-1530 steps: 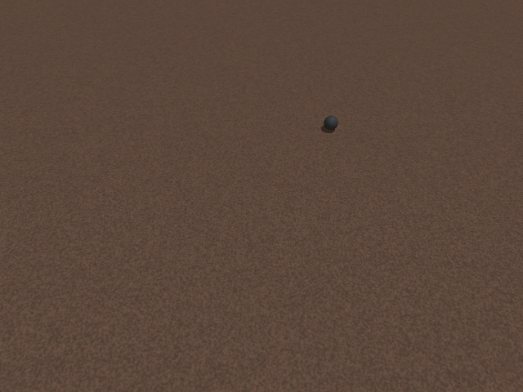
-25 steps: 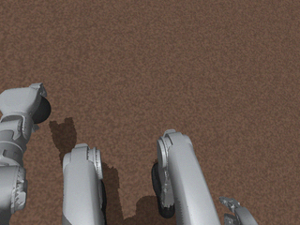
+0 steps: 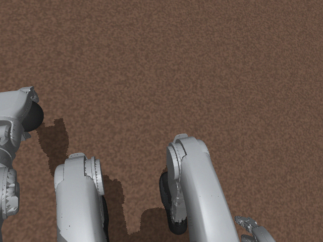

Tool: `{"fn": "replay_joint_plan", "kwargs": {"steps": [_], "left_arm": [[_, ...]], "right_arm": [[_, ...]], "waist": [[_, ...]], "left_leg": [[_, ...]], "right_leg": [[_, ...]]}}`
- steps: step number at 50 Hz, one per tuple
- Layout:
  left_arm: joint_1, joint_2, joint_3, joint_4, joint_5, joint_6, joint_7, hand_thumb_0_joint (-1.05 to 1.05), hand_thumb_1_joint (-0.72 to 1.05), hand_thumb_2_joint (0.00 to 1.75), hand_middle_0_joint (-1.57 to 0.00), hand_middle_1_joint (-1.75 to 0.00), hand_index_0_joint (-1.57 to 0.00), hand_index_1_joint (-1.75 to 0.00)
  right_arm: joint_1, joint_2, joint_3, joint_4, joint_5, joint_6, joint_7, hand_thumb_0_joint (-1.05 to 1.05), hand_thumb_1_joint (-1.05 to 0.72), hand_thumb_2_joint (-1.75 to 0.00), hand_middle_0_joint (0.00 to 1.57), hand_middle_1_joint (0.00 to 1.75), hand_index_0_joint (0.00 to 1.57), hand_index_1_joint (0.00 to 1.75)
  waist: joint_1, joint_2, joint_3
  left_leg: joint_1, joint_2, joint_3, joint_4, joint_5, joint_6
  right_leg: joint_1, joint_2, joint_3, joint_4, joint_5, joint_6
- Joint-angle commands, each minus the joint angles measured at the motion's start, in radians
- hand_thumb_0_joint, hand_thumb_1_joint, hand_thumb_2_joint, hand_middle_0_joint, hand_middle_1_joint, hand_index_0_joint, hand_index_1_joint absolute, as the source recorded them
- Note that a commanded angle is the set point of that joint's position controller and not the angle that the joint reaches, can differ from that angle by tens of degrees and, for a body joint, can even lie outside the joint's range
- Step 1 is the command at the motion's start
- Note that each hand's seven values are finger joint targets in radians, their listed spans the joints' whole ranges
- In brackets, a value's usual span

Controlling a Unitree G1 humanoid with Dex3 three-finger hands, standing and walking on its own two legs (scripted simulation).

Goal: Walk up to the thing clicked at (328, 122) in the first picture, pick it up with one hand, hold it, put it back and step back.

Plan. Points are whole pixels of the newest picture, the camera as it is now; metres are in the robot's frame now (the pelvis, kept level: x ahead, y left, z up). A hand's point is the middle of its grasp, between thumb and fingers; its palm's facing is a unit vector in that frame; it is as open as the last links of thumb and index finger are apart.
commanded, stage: lower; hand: left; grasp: from above
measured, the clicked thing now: (24, 115) +0.45 +0.27 -0.19
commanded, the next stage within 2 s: rest in 0.16 s
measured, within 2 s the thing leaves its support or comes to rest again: neither
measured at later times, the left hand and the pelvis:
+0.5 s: hand (31, 120) +0.44 +0.27 -0.24, palm faces -0.46 -0.07 -0.88, open 10.8 cm; pelvis +0.01 +0.00 -0.04, yaw -2 degrees
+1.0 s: hand (35, 120) +0.45 +0.27 -0.27, palm faces -0.46 -0.10 -0.89, open 10.9 cm; pelvis +0.01 +0.01 -0.06, yaw -5 degrees
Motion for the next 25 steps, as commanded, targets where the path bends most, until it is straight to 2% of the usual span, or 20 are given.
{"fn": "replay_joint_plan", "kwargs": {"steps": [1,4,5,6,7,8,9,10,12,13,16,17,18,19,20,21,22,23,24,25], "left_arm": [[-0.328,0.252,0.021,-0.103,-0.012,-0.013,0.065,0.0,0.39,1.02,-0.82,-0.92,-0.82,-0.92],[-0.327,0.263,0.033,-0.098,0.005,-0.023,0.084,0.0,0.41,1.01,-0.83,-0.92,-0.83,-0.92],[-0.346,0.285,0.044,-0.101,0.005,-0.027,0.093,0.0,0.41,1.01,-0.83,-0.92,-0.83,-0.92],[-0.32,0.279,0.05,-0.082,0.004,-0.026,0.1,0.0,0.41,1.0,-0.83,-0.92,-0.83,-0.92],[-0.359,0.301,0.063,-0.144,0.012,-0.032,0.109,0.0,0.42,1.01,-0.82,-0.95,-0.82,-0.94],[-0.312,0.277,0.045,-0.081,0.017,-0.025,0.113,0.0,0.42,1.0,-0.81,-0.95,-0.82,-0.94],[-0.352,0.267,0.044,-0.099,0.018,-0.025,0.118,0.0,0.42,0.99,-0.81,-0.95,-0.82,-0.94],[-0.329,0.281,0.061,-0.1,0.018,-0.023,0.126,0.0,0.42,0.99,-0.82,-0.93,-0.82,-0.93],[-0.32,0.298,0.068,-0.072,0.015,-0.016,0.137,0.0,0.4,1.01,-0.81,-0.94,-0.81,-0.93],[-0.334,0.308,0.075,-0.103,0.012,-0.016,0.143,0.0,0.41,1.02,-0.8,-0.97,-0.81,-0.96],[-0.295,0.286,0.07,-0.071,0.014,-0.005,0.147,0.0,0.37,1.02,-0.79,-0.91,-0.79,-0.91],[-0.327,0.29,0.063,-0.068,0.008,-0.005,0.149,0.0,0.38,1.01,-0.79,-0.91,-0.79,-0.91],[-0.357,0.32,0.078,-0.089,0.014,-0.008,0.15,0.0,0.37,1.02,-0.77,-0.95,-0.78,-0.93],[-0.298,0.316,0.091,-0.068,0.006,-0.003,0.153,0.0,0.36,1.01,-0.76,-0.94,-0.77,-0.93],[-0.317,0.329,0.101,-0.073,0.009,-0.006,0.155,0.0,0.38,1.01,-0.77,-0.94,-0.78,-0.92],[-0.342,0.34,0.093,-0.087,0.016,-0.012,0.152,0.0,0.39,1.01,-0.78,-0.94,-0.79,-0.93],[-0.342,0.341,0.097,-0.065,0.018,-0.015,0.154,0.0,0.38,1.02,-0.78,-0.95,-0.79,-0.93],[-0.278,0.295,0.077,0.018,0.017,-0.008,0.152,0.0,0.38,1.04,-0.78,-0.95,-0.78,-0.94],[-0.344,0.33,0.088,-0.042,0.015,-0.019,0.155,0.0,0.4,1.03,-0.77,-0.97,-0.78,-0.95],[-0.329,0.34,0.094,-0.02,0.014,-0.022,0.16,0.0,0.4,1.04,-0.77,-0.97,-0.79,-0.95]], "right_arm": [[0.193,-0.232,-0.067,-0.008,-0.001,-0.009,-0.008,0.0,-0.91,-0.9,0.2,0.3,0.2,0.3],[0.194,-0.238,-0.067,-0.005,-0.009,-0.013,-0.004,0.0,-0.91,-0.9,0.2,0.3,0.2,0.3],[0.189,-0.242,-0.066,-0.007,-0.01,-0.014,-0.003,0.0,-0.91,-0.9,0.2,0.3,0.2,0.3],[0.188,-0.245,-0.064,-0.008,-0.011,-0.015,-0.001,0.0,-0.91,-0.9,0.2,0.3,0.2,0.3],[0.194,-0.248,-0.068,0.0,-0.016,-0.015,0.0,0.0,-0.91,-0.9,0.2,0.3,0.2,0.3],[0.182,-0.247,-0.065,-0.007,-0.018,-0.018,0.003,0.0,-0.91,-0.9,0.2,0.3,0.2,0.3],[0.185,-0.245,-0.067,-0.002,-0.023,-0.021,0.006,0.0,-0.91,-0.9,0.2,0.3,0.2,0.3],[0.19,-0.25,-0.065,0.003,-0.025,-0.021,0.008,0.0,-0.91,-0.9,0.2,0.3,0.2,0.3],[0.177,-0.254,-0.065,0.001,-0.027,-0.024,0.014,0.0,-0.91,-0.9,0.2,0.3,0.2,0.3],[0.173,-0.254,-0.066,-0.002,-0.029,-0.026,0.016,0.0,-0.91,-0.9,0.2,0.3,0.2,0.3],[0.178,-0.252,-0.059,0.007,-0.033,-0.024,0.024,0.0,-0.9,-0.9,0.2,0.3,0.2,0.3],[0.173,-0.249,-0.056,0.006,-0.033,-0.026,0.027,0.0,-0.9,-0.9,0.2,0.3,0.2,0.3],[0.188,-0.25,-0.047,0.012,-0.041,-0.027,0.033,0.0,-0.9,-0.9,0.2,0.3,0.2,0.3],[0.187,-0.257,-0.051,0.01,-0.039,-0.025,0.032,0.0,-0.9,-0.9,0.2,0.3,0.2,0.3],[0.189,-0.257,-0.047,0.018,-0.045,-0.026,0.035,0.0,-0.9,-0.9,0.2,0.3,0.2,0.3],[0.195,-0.255,-0.045,0.027,-0.048,-0.028,0.04,0.0,-0.9,-0.9,0.2,0.3,0.2,0.3],[0.195,-0.259,-0.042,0.028,-0.051,-0.03,0.044,0.0,-0.9,-0.9,0.2,0.3,0.2,0.3],[0.18,-0.257,-0.034,0.017,-0.049,-0.03,0.048,0.0,-0.9,-0.9,0.2,0.3,0.2,0.3],[0.185,-0.263,-0.034,0.023,-0.057,-0.034,0.051,0.0,-0.9,-0.89,0.2,0.3,0.2,0.3],[0.186,-0.268,-0.031,0.02,-0.055,-0.035,0.053,0.0,-0.9,-0.89,0.2,0.3,0.2,0.3]], "waist": [[-0.012,0.221,-0.647],[-0.017,0.241,-0.643],[-0.02,0.246,-0.649],[-0.016,0.248,-0.64],[-0.025,0.279,-0.665],[-0.023,0.293,-0.648],[-0.045,0.282,-0.646],[-0.035,0.289,-0.649],[-0.028,0.306,-0.652],[-0.031,0.303,-0.66],[-0.034,0.298,-0.664],[-0.047,0.283,-0.664],[-0.057,0.289,-0.655],[-0.04,0.283,-0.65],[-0.047,0.285,-0.651],[-0.051,0.298,-0.654],[-0.06,0.288,-0.641],[-0.054,0.277,-0.62],[-0.07,0.285,-0.626],[-0.062,0.293,-0.612]], "left_leg": [[0.451,-0.019,0.084,-0.233,0.167,0.041],[0.464,-0.018,0.081,-0.223,0.163,0.038],[0.455,-0.017,0.081,-0.212,0.163,0.04],[0.474,-0.017,0.074,-0.216,0.176,0.036],[0.5,-0.015,0.071,-0.211,0.188,0.033],[0.494,-0.015,0.073,-0.207,0.186,0.033],[0.492,-0.014,0.071,-0.201,0.181,0.034],[0.502,-0.015,0.067,-0.206,0.19,0.032],[0.491,-0.013,0.071,-0.193,0.191,0.033],[0.49,-0.013,0.07,-0.186,0.188,0.034],[0.478,-0.013,0.073,-0.172,0.218,0.035],[0.461,-0.012,0.072,-0.152,0.213,0.038],[0.455,-0.013,0.073,-0.141,0.221,0.04],[0.445,-0.014,0.072,-0.143,0.233,0.041],[0.447,-0.014,0.069,-0.136,0.24,0.038],[0.45,-0.012,0.07,-0.126,0.247,0.039],[0.444,-0.011,0.066,-0.118,0.249,0.037],[0.432,-0.014,0.063,-0.121,0.237,0.038],[0.425,-0.012,0.063,-0.109,0.232,0.039],[0.412,-0.013,0.063,-0.11,0.222,0.041]], "right_leg": [[0.325,0.025,-0.089,-0.207,0.164,-0.074],[0.306,0.027,-0.101,-0.188,0.158,-0.071],[0.307,0.029,-0.101,-0.179,0.16,-0.071],[0.288,0.024,-0.104,-0.168,0.168,-0.07],[0.285,0.023,-0.11,-0.157,0.18,-0.067],[0.271,0.025,-0.11,-0.148,0.179,-0.069],[0.267,0.026,-0.115,-0.152,0.179,-0.064],[0.268,0.024,-0.118,-0.148,0.181,-0.064],[0.264,0.028,-0.12,-0.133,0.187,-0.066],[0.265,0.029,-0.121,-0.132,0.186,-0.066],[0.287,0.032,-0.121,-0.128,0.214,-0.061],[0.289,0.035,-0.12,-0.12,0.219,-0.064],[0.301,0.033,-0.119,-0.118,0.229,-0.06],[0.311,0.031,-0.12,-0.121,0.236,-0.055],[0.305,0.03,-0.125,-0.106,0.241,-0.056],[0.308,0.036,-0.125,-0.103,0.251,-0.057],[0.3,0.035,-0.131,-0.095,0.253,-0.059],[0.295,0.038,-0.132,-0.096,0.239,-0.059],[0.295,0.04,-0.136,-0.092,0.242,-0.057],[0.302,0.039,-0.136,-0.095,0.231,-0.057]]}}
